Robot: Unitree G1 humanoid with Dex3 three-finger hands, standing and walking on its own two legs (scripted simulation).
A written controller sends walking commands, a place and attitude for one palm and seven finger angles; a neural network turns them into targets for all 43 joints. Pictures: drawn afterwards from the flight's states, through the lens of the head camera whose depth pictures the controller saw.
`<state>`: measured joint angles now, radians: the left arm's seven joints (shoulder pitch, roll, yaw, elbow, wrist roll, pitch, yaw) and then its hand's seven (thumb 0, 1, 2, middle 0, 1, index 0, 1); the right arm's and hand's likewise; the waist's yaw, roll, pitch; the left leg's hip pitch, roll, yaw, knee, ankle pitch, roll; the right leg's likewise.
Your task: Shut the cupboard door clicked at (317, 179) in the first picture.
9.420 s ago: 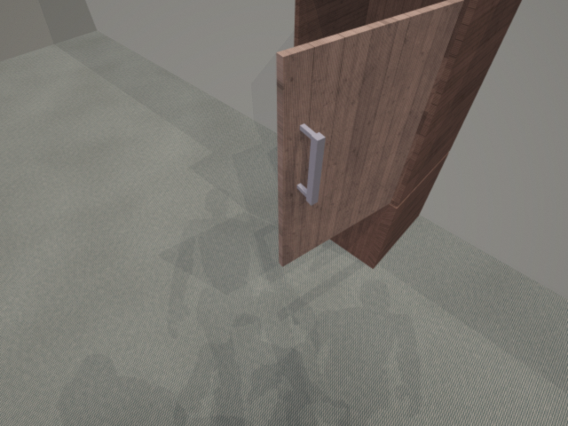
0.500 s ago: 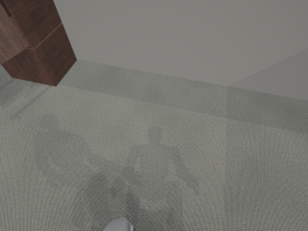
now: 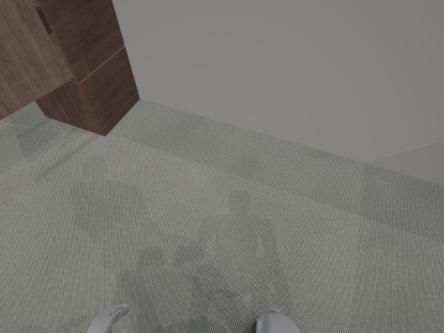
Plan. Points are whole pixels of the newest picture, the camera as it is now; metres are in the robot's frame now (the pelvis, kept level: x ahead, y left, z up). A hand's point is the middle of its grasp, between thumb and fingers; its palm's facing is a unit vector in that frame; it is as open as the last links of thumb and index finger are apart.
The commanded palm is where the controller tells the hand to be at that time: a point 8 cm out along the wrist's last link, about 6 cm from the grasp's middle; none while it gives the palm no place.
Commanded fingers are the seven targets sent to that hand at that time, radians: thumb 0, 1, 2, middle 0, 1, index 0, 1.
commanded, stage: walk to a spot facing it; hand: left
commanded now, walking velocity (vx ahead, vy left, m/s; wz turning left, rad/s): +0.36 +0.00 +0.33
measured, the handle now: out of the picture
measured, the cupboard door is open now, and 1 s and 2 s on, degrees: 77 77 77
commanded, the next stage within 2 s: turn to face it in 1.24 s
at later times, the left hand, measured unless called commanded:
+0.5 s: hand out of the picture +0.12 +0.16 -0.17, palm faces +0.29 -0.94 -0.18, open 7.3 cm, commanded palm none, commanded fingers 0.00 0.90 0.90 -0.20 -0.30 -0.20 -0.30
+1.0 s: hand (126, 181) +0.50 +0.28 -0.15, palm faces +0.20 -0.96 -0.21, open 7.3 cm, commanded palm none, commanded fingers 0.00 0.90 0.90 -0.20 -0.30 -0.20 -0.30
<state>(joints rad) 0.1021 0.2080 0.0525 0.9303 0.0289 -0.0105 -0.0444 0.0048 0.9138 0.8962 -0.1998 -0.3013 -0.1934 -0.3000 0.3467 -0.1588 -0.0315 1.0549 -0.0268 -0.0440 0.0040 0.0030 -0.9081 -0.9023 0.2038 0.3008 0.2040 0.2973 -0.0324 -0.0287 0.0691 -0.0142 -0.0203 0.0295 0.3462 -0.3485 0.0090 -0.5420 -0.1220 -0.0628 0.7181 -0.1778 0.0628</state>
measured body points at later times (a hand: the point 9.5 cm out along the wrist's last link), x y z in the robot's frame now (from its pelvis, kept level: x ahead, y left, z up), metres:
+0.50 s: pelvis +0.22 +0.01 +0.00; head +0.25 +0.03 +0.45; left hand +0.11 +0.21 -0.16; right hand +0.39 -0.19 -0.14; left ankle +0.30 +0.14 -0.72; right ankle +0.12 -0.13 -0.74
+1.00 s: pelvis +0.43 +0.07 +0.00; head +0.46 +0.07 +0.45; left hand +0.49 +0.33 -0.14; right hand +0.41 -0.17 -0.15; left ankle +0.32 +0.13 -0.74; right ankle +0.57 -0.04 -0.71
